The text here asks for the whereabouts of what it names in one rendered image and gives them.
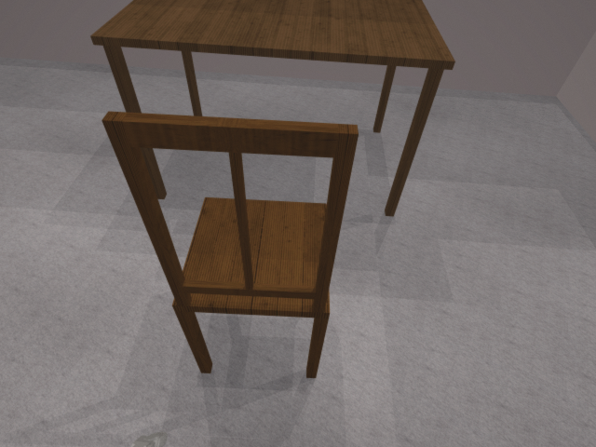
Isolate table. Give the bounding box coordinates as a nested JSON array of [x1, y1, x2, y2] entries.
[[90, 0, 455, 217]]

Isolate chair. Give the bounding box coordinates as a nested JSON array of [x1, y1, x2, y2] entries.
[[102, 111, 359, 378]]

